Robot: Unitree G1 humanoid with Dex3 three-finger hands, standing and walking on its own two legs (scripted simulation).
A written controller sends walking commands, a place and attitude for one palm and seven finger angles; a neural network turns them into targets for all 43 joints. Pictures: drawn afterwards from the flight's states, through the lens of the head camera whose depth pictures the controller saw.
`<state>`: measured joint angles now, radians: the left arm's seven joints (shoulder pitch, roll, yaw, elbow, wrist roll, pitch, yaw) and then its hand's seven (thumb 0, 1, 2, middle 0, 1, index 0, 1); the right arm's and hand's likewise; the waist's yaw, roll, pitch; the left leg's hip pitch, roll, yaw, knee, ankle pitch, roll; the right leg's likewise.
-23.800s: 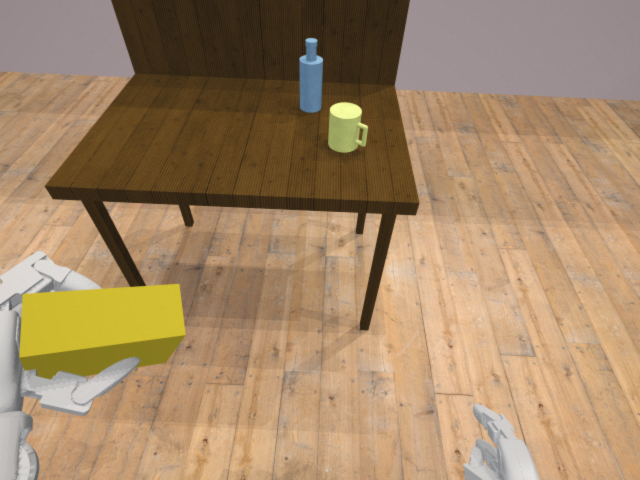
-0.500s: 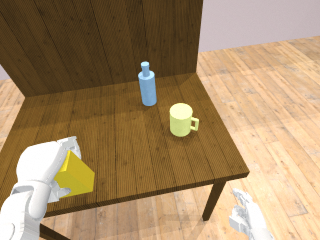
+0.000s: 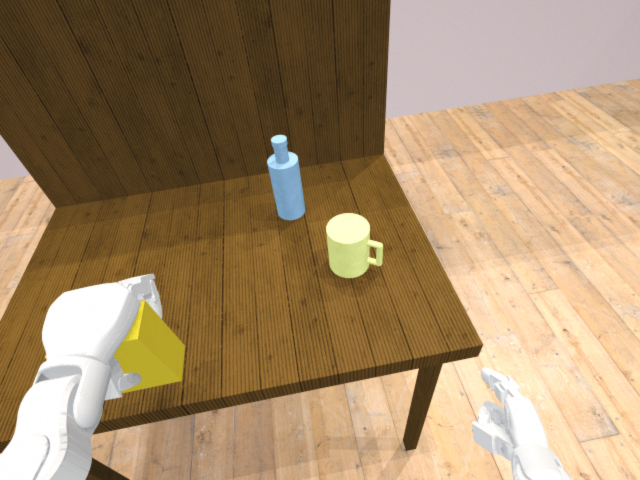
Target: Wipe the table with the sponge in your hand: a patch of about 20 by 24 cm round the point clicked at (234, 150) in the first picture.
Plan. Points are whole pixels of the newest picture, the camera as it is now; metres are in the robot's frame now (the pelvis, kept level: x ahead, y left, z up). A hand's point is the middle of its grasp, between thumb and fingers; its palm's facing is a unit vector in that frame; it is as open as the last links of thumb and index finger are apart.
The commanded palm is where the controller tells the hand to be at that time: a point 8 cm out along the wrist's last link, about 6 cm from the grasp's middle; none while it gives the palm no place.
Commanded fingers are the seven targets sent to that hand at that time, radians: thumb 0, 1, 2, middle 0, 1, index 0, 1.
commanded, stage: turn the palm down, sponge in hand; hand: left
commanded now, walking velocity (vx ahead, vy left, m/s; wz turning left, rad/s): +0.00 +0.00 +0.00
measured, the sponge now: (131, 358) +0.21 +0.30 +0.04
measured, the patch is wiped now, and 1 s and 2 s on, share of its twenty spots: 0.00 0.00 0.00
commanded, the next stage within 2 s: move the sponge above the wiping area in 0.10 s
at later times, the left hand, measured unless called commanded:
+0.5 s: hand (110, 341) +0.22 +0.31 +0.07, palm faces +0.00 -0.07 -1.00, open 9.6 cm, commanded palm +0.20 +0.30 +0.14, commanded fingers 0.00 0.10 1.30 -1.20 -1.60 -1.20 -1.60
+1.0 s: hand (115, 338) +0.23 +0.33 +0.04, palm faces -0.09 -0.08 -0.99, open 9.6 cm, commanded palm +0.23 +0.32 +0.12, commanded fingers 0.00 0.10 1.30 -1.20 -1.60 -1.20 -1.60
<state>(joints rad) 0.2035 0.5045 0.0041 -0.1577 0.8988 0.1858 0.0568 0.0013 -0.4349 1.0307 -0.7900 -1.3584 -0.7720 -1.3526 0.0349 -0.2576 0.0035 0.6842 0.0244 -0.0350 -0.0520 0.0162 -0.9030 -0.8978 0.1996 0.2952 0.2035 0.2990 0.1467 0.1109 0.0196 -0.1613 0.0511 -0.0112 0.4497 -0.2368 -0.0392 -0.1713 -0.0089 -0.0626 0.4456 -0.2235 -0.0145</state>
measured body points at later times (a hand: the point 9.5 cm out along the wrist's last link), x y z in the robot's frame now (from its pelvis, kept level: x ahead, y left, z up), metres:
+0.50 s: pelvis +0.00 +0.01 +0.00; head +0.00 -0.03 +0.45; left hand +0.21 +0.31 +0.13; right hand +0.24 -0.19 -0.09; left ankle +0.01 +0.15 -0.74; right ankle +0.01 -0.11 -0.74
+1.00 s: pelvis +0.01 +0.02 +0.00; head +0.02 -0.01 +0.45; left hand +0.24 +0.33 +0.10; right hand +0.24 -0.19 -0.10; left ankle +0.01 +0.15 -0.74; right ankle +0.01 -0.11 -0.74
